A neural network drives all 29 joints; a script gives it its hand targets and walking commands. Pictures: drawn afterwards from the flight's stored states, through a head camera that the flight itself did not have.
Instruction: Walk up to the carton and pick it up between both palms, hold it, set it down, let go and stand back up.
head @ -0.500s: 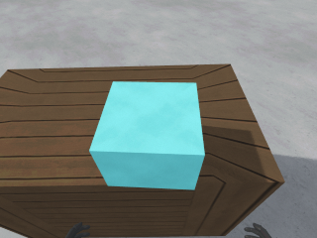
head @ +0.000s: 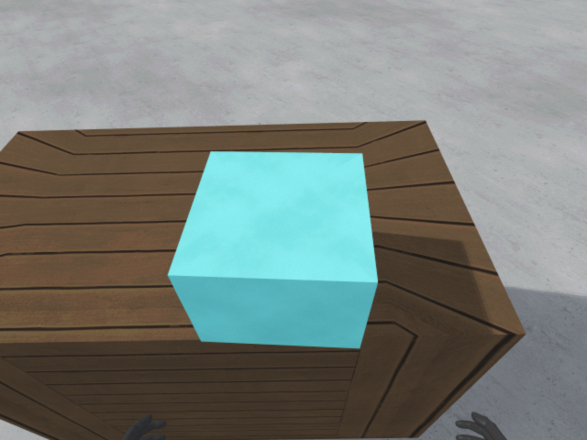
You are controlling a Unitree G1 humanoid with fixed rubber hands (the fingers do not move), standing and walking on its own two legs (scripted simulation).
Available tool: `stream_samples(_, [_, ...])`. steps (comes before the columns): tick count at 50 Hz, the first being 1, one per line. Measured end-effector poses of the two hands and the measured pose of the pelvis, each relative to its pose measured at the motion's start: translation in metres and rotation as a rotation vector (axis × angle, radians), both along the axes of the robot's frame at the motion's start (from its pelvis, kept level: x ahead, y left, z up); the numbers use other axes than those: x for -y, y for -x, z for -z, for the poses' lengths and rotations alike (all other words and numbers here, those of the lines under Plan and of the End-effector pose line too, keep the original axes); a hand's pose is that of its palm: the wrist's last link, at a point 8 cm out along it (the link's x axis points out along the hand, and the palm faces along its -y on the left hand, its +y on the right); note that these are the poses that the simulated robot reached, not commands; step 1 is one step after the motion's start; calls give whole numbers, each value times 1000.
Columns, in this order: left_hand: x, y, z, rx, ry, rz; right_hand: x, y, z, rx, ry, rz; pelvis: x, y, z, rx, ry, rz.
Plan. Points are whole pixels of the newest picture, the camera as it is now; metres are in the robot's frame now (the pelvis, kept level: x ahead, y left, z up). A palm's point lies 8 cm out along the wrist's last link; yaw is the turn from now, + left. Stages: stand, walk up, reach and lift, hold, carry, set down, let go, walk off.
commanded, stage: stand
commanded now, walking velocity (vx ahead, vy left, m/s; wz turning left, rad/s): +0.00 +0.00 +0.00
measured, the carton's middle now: (282, 246) +0.41 +0.03 +0.03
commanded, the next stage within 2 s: none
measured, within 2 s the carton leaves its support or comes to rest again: neither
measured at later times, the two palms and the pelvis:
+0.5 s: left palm out of the picture +0.11 +0.26 -0.08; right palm out of the picture +0.10 -0.25 -0.10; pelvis -0.01 +0.00 +0.00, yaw +0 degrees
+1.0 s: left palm out of the picture +0.09 +0.26 -0.09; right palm out of the picture +0.08 -0.25 -0.11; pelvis -0.02 +0.00 +0.00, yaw +0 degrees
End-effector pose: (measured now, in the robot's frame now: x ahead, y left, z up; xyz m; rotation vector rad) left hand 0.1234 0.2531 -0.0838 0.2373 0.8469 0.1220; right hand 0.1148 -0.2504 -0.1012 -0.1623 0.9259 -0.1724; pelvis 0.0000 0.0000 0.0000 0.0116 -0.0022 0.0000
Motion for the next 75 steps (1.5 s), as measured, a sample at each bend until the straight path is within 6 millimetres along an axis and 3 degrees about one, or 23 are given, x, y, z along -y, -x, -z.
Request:
stream_samples(35, [-3, 23, 1, 0, -3, -8, 0, 22, 1, -1, -1, 6, -1, 19, 1, 27, 2, 0])
stream_samples(75, [-5, 38, 5, -17, -4, -16, 0, 39, 6, -28, -2, 14, -2, 28, 1, 39, 2, 0])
